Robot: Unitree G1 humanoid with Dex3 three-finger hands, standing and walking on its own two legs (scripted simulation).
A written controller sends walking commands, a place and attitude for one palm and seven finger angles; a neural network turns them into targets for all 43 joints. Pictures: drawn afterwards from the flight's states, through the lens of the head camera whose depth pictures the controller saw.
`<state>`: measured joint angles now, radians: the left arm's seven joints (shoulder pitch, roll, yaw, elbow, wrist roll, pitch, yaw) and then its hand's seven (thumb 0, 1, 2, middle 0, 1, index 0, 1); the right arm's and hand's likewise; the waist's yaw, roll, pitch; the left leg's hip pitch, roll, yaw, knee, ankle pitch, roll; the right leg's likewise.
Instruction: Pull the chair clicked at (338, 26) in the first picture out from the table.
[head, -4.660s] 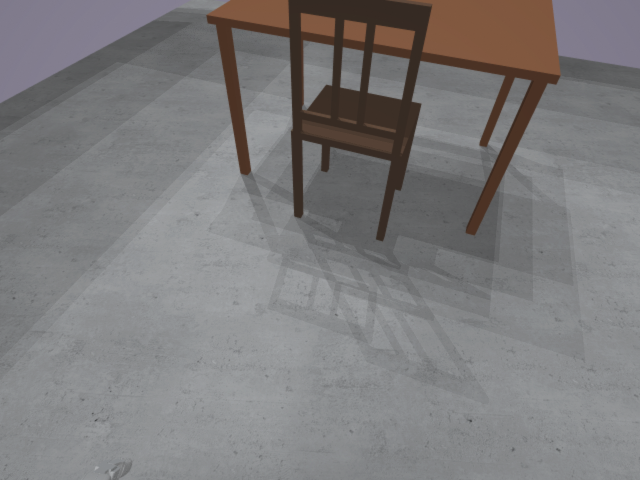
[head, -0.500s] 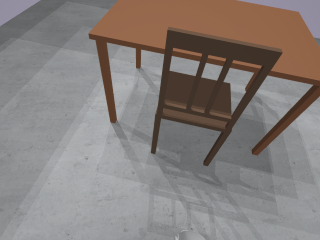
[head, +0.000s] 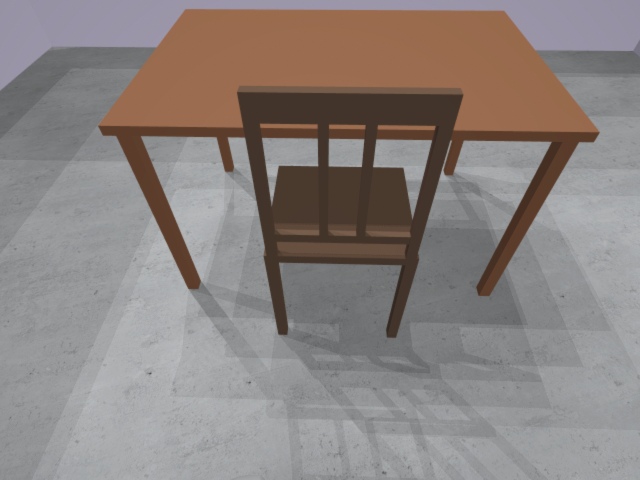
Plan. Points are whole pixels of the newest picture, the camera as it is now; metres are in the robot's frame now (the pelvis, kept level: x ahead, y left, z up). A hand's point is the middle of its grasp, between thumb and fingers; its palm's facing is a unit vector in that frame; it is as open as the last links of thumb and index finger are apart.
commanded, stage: take the last steps up to it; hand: left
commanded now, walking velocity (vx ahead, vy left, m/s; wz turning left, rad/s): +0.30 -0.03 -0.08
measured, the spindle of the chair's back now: (323, 184) +0.71 +0.02 -0.09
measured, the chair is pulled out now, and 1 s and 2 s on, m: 0.00 0.00 0.00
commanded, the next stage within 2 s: come to a stop and stand still in 0.62 s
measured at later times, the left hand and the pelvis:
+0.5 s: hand (211, 441) +0.21 +0.18 -0.17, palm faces -0.05 -0.99 -0.16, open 7.4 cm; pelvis +0.15 +0.01 +0.00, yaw -4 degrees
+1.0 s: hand (255, 363) +0.33 +0.13 -0.17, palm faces +0.00 -0.97 -0.24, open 7.3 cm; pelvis +0.28 -0.05 +0.00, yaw -3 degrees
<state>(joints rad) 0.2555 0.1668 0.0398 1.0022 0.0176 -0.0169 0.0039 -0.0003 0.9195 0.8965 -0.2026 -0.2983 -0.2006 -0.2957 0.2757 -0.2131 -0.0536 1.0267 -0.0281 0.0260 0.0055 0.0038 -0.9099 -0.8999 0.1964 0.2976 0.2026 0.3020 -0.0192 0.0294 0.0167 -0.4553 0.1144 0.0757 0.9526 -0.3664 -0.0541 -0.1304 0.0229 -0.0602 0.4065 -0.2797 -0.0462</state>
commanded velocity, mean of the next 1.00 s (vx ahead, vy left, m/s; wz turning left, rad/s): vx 0.08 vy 0.01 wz -0.02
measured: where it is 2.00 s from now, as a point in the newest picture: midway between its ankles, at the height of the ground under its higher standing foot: outside the picture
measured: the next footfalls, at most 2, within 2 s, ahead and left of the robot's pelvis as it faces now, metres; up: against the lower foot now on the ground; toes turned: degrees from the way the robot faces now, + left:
left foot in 0.16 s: +0.11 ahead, +0.13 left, +0.00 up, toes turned +6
right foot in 0.60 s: +0.30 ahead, -0.13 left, +0.00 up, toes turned -11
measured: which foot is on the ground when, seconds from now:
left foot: up 0.00-0.14, down 0.16-0.60, up 0.62-1.00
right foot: down 0.00-0.18, up 0.20-0.58, down 0.60-1.00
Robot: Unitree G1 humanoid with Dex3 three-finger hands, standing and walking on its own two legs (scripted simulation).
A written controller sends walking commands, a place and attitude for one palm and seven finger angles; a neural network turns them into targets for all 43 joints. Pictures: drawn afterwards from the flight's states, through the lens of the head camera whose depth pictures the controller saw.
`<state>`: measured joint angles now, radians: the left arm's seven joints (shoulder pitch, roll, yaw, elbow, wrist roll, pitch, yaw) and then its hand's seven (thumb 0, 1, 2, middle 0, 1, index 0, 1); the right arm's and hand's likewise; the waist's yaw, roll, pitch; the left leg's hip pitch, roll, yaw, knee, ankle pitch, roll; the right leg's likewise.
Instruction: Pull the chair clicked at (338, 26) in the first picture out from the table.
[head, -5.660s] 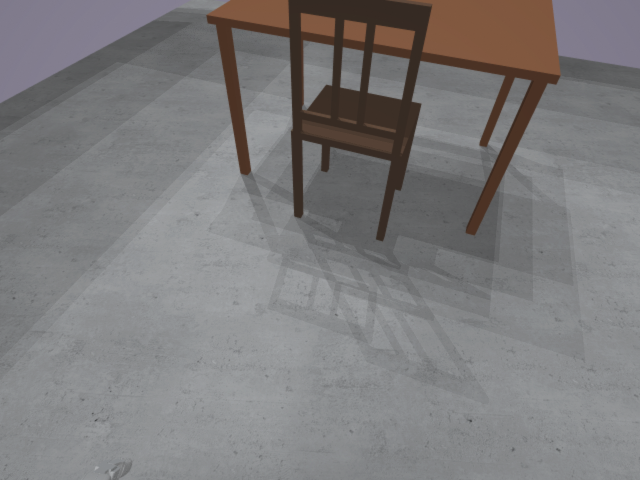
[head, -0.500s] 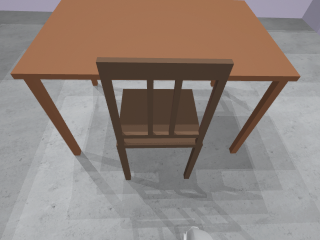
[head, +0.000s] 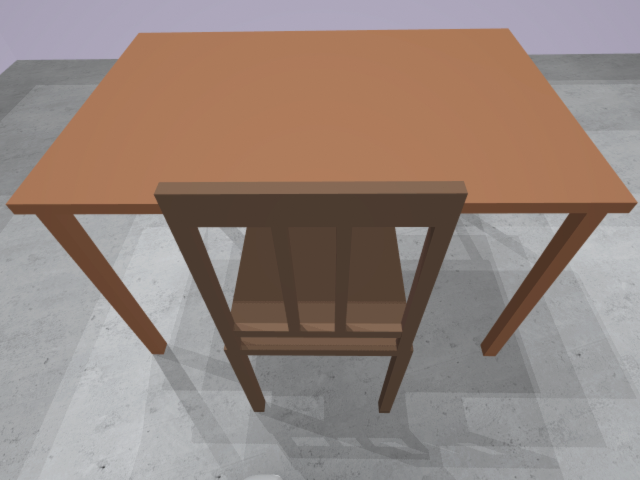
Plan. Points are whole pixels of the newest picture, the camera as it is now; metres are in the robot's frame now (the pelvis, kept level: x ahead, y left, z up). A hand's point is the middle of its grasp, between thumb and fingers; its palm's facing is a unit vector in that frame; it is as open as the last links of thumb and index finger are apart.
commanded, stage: come to a stop and stand still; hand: left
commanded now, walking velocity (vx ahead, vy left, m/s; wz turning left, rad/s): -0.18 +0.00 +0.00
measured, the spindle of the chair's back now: (288, 283) +0.43 +0.10 -0.08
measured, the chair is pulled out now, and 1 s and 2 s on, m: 0.00 0.00 0.00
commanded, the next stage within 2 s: look again from close up in 0.90 s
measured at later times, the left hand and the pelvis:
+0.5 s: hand out of the picture -0.03 +0.22 -0.17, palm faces +0.01 -0.98 -0.22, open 7.4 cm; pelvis -0.04 +0.03 +0.01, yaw -1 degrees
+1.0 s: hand out of the picture -0.09 +0.15 -0.16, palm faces +0.10 -0.97 -0.20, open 7.4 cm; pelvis -0.04 +0.00 +0.00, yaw +0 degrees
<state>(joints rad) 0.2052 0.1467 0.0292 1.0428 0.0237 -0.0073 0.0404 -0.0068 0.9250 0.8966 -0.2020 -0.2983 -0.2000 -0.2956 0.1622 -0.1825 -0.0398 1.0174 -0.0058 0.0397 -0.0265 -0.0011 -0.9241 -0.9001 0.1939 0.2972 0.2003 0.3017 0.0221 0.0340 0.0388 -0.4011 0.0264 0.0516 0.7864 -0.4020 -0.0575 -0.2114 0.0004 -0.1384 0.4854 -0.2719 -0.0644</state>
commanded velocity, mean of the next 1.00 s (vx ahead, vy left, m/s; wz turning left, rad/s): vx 0.03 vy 0.01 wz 0.00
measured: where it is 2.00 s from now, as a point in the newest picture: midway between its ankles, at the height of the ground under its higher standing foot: outside the picture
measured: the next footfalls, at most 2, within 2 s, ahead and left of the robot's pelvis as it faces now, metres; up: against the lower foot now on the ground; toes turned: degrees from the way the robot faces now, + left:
left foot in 0.12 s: +0.05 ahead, +0.12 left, +0.00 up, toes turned +4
right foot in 0.60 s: -0.07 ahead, -0.11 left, +0.00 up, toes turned -2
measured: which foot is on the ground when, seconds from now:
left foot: up 0.00-0.10, down 0.12-0.62, up 0.64-1.00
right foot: down 0.00-0.14, up 0.16-0.58, down 0.60-1.00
